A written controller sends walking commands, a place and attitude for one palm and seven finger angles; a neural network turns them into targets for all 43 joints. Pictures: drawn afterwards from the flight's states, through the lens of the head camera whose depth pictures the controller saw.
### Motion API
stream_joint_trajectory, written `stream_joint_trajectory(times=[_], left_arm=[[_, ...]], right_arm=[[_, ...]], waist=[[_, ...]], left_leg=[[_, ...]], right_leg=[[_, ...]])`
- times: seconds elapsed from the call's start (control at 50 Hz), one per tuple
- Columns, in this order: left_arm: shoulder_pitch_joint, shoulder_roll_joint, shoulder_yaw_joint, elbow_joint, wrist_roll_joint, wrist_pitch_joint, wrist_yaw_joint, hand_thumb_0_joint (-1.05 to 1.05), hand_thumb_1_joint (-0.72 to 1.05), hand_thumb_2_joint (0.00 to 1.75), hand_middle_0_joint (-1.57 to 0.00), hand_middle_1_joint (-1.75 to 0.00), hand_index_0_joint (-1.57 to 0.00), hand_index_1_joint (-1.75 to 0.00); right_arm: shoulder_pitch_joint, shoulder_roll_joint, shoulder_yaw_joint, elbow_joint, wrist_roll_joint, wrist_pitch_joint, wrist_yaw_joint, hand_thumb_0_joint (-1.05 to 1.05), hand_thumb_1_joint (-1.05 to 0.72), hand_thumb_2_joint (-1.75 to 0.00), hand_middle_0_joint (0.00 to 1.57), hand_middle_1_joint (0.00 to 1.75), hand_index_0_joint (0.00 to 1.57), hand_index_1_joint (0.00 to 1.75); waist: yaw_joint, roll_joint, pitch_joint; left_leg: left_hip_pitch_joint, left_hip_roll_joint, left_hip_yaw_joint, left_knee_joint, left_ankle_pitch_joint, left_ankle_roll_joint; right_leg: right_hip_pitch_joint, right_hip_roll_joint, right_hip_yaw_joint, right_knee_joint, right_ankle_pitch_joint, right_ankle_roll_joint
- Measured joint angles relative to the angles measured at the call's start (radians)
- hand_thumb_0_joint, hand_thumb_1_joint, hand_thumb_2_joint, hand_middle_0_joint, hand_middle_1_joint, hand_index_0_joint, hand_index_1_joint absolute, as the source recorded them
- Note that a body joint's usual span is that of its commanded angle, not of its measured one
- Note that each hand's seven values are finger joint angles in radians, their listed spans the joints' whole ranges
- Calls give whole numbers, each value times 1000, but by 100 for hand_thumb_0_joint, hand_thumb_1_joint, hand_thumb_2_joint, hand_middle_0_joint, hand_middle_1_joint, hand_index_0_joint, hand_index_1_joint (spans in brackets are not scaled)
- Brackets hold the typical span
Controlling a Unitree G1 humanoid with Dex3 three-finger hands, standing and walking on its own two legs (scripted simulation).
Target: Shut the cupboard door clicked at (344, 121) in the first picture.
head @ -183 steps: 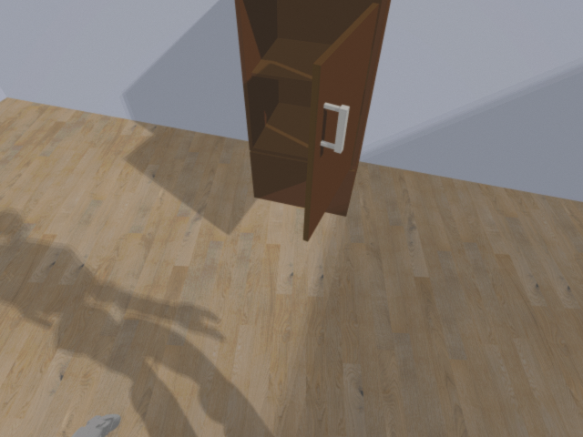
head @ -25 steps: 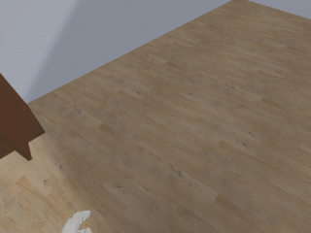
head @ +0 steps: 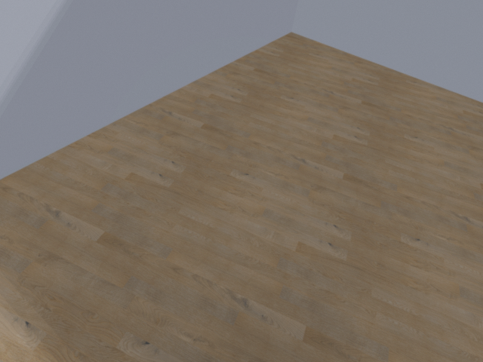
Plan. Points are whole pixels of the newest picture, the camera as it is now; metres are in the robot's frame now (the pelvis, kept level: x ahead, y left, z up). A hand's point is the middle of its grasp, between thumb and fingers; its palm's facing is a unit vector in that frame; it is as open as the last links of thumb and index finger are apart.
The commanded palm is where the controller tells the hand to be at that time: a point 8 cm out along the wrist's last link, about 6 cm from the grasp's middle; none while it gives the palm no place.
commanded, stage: walk around to get in front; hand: left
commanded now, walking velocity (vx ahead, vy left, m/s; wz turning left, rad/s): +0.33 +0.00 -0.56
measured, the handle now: out of the picture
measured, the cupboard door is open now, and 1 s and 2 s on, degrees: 80 80 80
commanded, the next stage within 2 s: walk to a spot facing it in 2.00 s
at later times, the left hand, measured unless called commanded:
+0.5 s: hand (208, 268) +0.36 +0.10 -0.19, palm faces -0.30 -0.94 -0.13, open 7.4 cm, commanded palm none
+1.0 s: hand (201, 247) +0.41 +0.12 -0.19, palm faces -0.23 -0.96 -0.17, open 7.4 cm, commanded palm none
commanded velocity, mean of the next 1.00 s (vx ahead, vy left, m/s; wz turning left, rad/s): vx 0.36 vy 0.00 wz -0.30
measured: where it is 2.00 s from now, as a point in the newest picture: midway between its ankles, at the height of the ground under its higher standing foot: (289, 252)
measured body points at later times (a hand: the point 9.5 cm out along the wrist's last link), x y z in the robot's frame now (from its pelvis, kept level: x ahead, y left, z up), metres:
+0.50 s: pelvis +0.19 -0.03 -0.03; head +0.23 -0.03 +0.42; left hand +0.37 +0.15 -0.17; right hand -0.02 -0.16 -0.15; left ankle +0.01 +0.08 -0.71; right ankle +0.26 -0.10 -0.74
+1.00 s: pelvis +0.42 -0.06 -0.02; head +0.45 -0.05 +0.43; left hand +0.43 +0.17 -0.17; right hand +0.47 -0.31 -0.15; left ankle +0.55 +0.01 -0.74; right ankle +0.26 -0.10 -0.73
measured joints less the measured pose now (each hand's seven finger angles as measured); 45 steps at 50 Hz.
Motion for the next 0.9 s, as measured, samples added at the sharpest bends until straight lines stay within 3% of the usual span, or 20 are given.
stream_joint_trajectory(times=[0.1, 0.24, 0.38, 0.44, 0.48, 0.5, 0.54, 0.56, 0.6, 0.66, 0.74, 0.82, 0.9], left_arm=[[-42, 13, 15, -20, 4, -10, -8, 1, 91, 90, -20, -30, -19, -30], [-114, -9, 18, -35, 4, -3, -2, 1, 91, 90, -19, -30, -19, -30], [-225, -54, -8, -39, 3, -3, -8, 1, 91, 90, -19, -30, -19, -30], [-276, -69, -20, -55, 2, -26, -7, 1, 91, 90, -19, -30, -19, -30], [-288, -71, -27, -66, 3, -54, -3, 1, 91, 90, -19, -30, -19, -30], [-285, -67, -30, -72, 5, -71, -2, 1, 91, 90, -19, -30, -19, -30], [-278, -67, -31, -75, -9, -96, 10, 1, 91, 90, -19, -30, -20, -30], [-269, -68, -32, -69, -16, -98, 17, 1, 91, 90, -20, -30, -20, -30], [-237, -66, -34, -50, -23, -96, 26, 0, 91, 90, -20, -30, -20, -30], [-184, -54, -19, -26, -26, -111, 50, -1, 94, 90, -20, -30, -20, -30], [-118, -47, -29, 11, -15, -116, 47, -2, 95, 90, -20, -30, -20, -30], [-59, -59, -38, 34, -14, -125, 44, -1, 93, 90, -20, -30, -20, -30], [-8, -74, -47, 48, -12, -129, 46, 0, 92, 90, -20, -30, -20, -30]], right_arm=[[97, 35, 10, 58, 8, -15, -15, 1, -90, -90, 21, 30, 20, 30], [227, 72, 12, 155, 11, -17, -26, 1, -90, -90, 20, 30, 20, 30], [322, 92, 15, 224, -4, -17, -27, 1, -90, -90, 20, 30, 20, 30], [346, 97, 15, 248, -5, -9, -22, 1, -90, -90, 20, 30, 20, 30], [364, 102, 14, 263, 0, 2, -15, 1, -90, -90, 21, 30, 20, 30], [378, 107, 14, 266, 7, 8, -9, 1, -90, -90, 21, 30, 20, 30], [348, 103, 8, 270, 18, 28, -4, 1, -90, -90, 21, 30, 20, 30], [320, 98, 2, 264, 18, 34, -3, 1, -90, -90, 21, 30, 20, 30], [261, 87, -8, 237, 14, 38, -4, 1, -90, -90, 21, 30, 20, 30], [162, 66, -19, 176, 3, 34, -7, 1, -90, -90, 20, 30, 20, 30], [45, 29, -33, 105, -5, 27, -7, 2, -92, -90, 20, 30, 19, 30], [-28, 1, -34, 76, -4, 21, 14, 1, -93, -90, 20, 30, 19, 30], [-79, -1, -25, 73, -4, 21, 31, 1, -92, -90, 20, 30, 19, 30]], waist=[[-11, 1, 6], [-35, 3, 21], [-93, 25, 68], [-107, 41, 95], [-102, 35, 98], [-94, 19, 89], [-79, 18, 92], [-80, 23, 95], [-81, 25, 82], [-73, 37, 49], [-69, 68, 16], [-45, 83, 7], [-6, 75, 22]], left_leg=[[127, 2, 56, -148, 28, -6], [231, -18, 150, -202, -28, -7], [330, -23, 223, -221, -110, -34], [359, 4, 251, -170, -166, -61], [341, 38, 260, -24, -196, -79], [295, 57, 247, 121, -167, -80], [136, 68, 101, 503, -171, -82], [60, 62, 27, 643, -146, -75], [-76, 63, -57, 774, -75, -72], [-237, 88, -107, 736, -8, -75], [-359, 110, -122, 571, 78, -93], [-382, 109, -105, 388, 157, -104], [-330, 79, -78, 205, 168, -93]], right_leg=[[-148, -43, -34, 184, 200, 16], [-253, -73, -42, 194, 288, 27], [-205, -79, -154, -96, 234, -7], [-137, -33, -205, -266, 168, -50], [-54, 1, -233, -374, 168, -84], [-14, -1, -233, -415, 212, -115], [-9, 13, -222, -347, 173, -147], [18, 22, -220, -345, 140, -150], [83, 37, -208, -393, 115, -141], [164, 52, -177, -495, 135, -127], [241, 54, -141, -588, 139, -118], [306, 50, -118, -635, 115, -99], [366, 45, -105, -650, 67, -77]])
